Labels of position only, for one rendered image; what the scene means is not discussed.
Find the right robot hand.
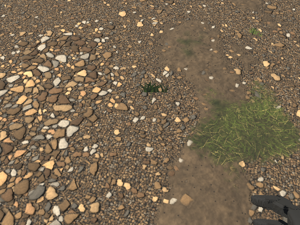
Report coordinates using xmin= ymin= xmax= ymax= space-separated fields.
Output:
xmin=250 ymin=194 xmax=300 ymax=225

